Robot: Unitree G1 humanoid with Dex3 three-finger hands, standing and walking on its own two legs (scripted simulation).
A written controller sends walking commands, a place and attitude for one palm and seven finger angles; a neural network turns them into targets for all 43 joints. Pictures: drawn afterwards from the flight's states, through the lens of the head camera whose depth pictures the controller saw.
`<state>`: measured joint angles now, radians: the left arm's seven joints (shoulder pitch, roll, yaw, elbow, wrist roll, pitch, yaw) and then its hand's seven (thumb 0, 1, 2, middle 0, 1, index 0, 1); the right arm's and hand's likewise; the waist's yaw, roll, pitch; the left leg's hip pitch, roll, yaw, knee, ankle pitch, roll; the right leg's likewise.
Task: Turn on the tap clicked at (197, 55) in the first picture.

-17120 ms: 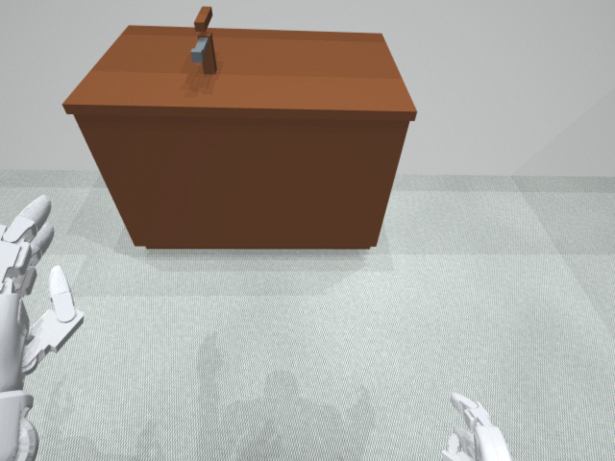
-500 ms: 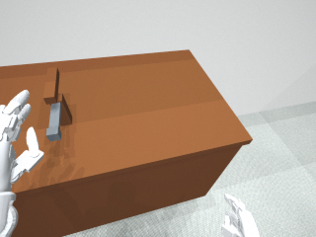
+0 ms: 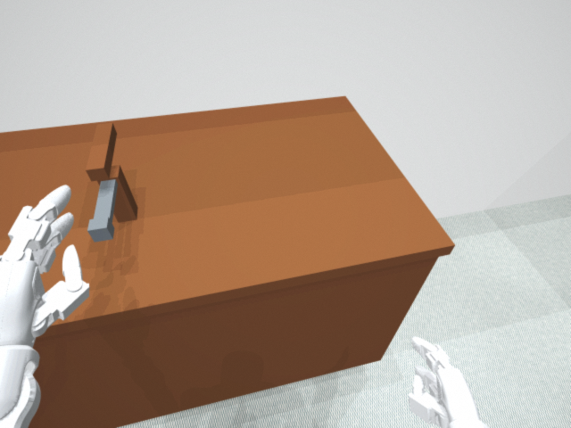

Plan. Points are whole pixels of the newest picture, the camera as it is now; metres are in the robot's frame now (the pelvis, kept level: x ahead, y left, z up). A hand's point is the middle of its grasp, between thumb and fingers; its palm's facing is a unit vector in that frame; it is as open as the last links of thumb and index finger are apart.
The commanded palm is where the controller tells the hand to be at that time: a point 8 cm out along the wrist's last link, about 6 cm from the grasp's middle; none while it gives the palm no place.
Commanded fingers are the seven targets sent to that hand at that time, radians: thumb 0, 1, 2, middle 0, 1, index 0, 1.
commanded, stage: turn the palm inward beside the body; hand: left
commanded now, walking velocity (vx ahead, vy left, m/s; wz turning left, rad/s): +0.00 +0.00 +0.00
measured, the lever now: (101, 229) +0.37 +0.33 +0.06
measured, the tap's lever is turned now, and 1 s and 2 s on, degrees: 0 0 0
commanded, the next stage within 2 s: reach beside the lever's end, fingers flat in 1.88 s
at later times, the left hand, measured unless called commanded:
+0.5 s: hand (109, 280) +0.23 +0.22 +0.16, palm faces +0.45 -0.84 -0.31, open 7.4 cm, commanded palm +0.17 +0.26 +0.16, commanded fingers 0.00 0.90 0.90 -0.20 -0.30 -0.20 -0.30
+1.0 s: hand (116, 318) +0.19 +0.20 +0.14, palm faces +0.47 -0.86 -0.20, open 7.4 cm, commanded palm +0.14 +0.24 +0.15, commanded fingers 0.00 0.90 0.90 -0.20 -0.30 -0.20 -0.30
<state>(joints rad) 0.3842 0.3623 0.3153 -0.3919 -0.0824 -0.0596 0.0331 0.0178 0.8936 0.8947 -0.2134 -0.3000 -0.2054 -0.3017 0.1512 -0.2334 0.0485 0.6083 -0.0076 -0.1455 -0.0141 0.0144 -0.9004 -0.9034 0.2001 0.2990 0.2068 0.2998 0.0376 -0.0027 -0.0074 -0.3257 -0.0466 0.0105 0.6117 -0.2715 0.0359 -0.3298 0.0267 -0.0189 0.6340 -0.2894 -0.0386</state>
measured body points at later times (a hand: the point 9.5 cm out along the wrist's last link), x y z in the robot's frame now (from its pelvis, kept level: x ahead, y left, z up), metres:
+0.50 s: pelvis +0.04 -0.05 -0.01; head +0.04 -0.08 +0.44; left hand +0.20 +0.26 +0.17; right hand +0.23 -0.28 -0.09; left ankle +0.03 +0.10 -0.72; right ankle +0.03 -0.09 -0.72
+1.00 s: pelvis +0.02 -0.05 -0.01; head +0.00 -0.07 +0.44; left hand +0.16 +0.25 +0.15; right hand +0.23 -0.25 -0.08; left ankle +0.03 +0.10 -0.72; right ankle +0.03 -0.09 -0.73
